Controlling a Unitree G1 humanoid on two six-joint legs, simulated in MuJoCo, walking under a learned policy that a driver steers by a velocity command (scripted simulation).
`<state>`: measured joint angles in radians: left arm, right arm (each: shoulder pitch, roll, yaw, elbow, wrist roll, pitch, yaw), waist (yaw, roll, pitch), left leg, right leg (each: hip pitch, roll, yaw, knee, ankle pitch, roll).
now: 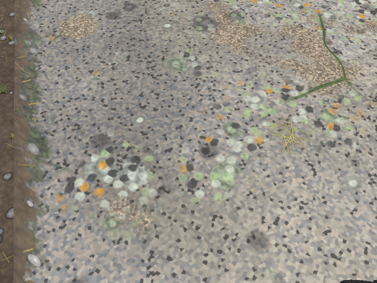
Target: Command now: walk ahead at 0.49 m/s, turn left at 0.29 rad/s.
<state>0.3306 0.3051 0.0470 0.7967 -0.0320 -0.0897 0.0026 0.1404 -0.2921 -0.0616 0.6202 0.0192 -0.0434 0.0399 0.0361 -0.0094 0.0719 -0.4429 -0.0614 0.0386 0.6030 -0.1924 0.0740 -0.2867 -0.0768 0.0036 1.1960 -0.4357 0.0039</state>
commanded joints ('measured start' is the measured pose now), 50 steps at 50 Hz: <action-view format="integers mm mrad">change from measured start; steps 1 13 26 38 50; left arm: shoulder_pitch -65 -320 -4 -17 131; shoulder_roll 137 37 122 140 29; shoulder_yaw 29 -2 33 34 -9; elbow -117 -171 -109 -42 -15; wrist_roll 14 20 24 20 24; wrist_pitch -35 -12 1 -7 8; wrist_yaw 3 -27 -27 -13 -1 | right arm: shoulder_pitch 108 213 153 -52 325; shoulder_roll -109 -150 -152 -32 -237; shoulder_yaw -30 -29 -8 16 -59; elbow -22 108 87 50 121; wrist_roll -21 -5 22 -14 -13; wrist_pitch -25 -42 -52 -36 -42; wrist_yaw -9 -35 -32 -29 -15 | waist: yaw -57 -116 57 18 -135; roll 64 50 -57 -44 298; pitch -144 6 -217 -27 -478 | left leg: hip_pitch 395 299 -308 -151 857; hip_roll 283 211 103 162 459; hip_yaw -410 -154 -148 -61 -775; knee -341 -462 714 63 -259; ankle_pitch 113 197 -234 281 -64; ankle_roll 198 138 -37 -99 273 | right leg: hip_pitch -378 -332 442 121 -366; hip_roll -82 -18 -248 -87 141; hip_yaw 72 2 490 58 64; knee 23 -582 -908 -1075 37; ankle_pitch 136 625 101 466 -140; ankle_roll -20 23 -261 -211 -19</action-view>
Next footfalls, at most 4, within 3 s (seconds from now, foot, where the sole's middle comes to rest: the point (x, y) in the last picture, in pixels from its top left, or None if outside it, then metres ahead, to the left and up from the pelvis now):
0.44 right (240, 276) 0.45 -0.13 -0.76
0.96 left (171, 198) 0.73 0.12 -0.76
1.50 right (234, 140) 1.02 -0.13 -0.76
1.98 left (188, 120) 1.12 0.07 -0.76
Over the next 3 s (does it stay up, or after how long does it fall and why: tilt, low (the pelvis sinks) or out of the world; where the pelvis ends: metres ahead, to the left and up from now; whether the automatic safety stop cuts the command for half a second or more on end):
stays up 1.19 0.06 0.01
